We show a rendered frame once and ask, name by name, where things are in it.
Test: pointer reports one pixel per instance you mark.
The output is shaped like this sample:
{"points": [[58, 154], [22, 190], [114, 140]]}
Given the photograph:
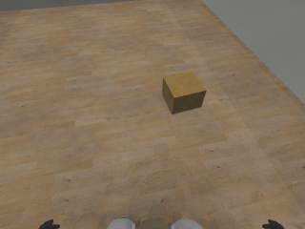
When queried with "right robot thigh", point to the right robot thigh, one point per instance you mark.
{"points": [[186, 224]]}

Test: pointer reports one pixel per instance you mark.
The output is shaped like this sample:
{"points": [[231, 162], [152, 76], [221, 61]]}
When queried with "left robot thigh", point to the left robot thigh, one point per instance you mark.
{"points": [[122, 223]]}

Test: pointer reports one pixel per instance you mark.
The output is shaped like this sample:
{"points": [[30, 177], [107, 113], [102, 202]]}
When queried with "robot left hand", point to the robot left hand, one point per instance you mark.
{"points": [[49, 225]]}

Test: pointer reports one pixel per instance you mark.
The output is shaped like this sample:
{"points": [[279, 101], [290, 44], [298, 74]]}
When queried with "robot right hand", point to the robot right hand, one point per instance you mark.
{"points": [[273, 225]]}

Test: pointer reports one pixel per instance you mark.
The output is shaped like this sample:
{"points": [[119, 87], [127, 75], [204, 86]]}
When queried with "robot thigh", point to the robot thigh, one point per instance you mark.
{"points": [[122, 223], [186, 224]]}

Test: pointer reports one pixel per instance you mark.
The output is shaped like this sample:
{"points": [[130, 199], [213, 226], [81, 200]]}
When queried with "carton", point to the carton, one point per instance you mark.
{"points": [[183, 92]]}

